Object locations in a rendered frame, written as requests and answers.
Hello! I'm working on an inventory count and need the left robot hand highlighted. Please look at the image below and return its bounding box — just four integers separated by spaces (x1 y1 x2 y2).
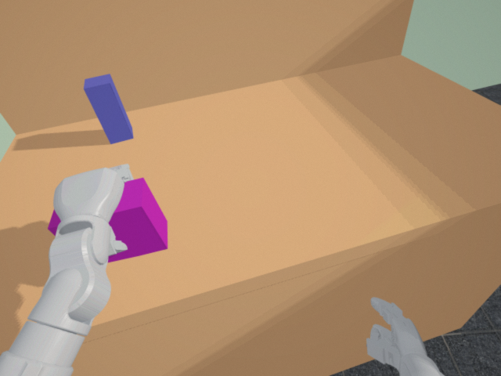
53 164 134 256

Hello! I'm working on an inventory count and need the right robot hand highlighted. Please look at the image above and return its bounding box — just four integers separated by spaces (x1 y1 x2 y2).
366 297 427 372

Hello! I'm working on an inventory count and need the right robot forearm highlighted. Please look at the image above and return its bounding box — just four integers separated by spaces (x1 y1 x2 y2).
399 353 444 376

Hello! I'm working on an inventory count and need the sponge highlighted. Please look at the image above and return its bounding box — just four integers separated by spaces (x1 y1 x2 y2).
48 178 168 262

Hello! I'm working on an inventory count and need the left robot forearm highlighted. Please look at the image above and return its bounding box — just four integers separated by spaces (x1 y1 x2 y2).
0 215 111 376

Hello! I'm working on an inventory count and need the table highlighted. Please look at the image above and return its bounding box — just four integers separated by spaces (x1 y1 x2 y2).
0 0 501 376

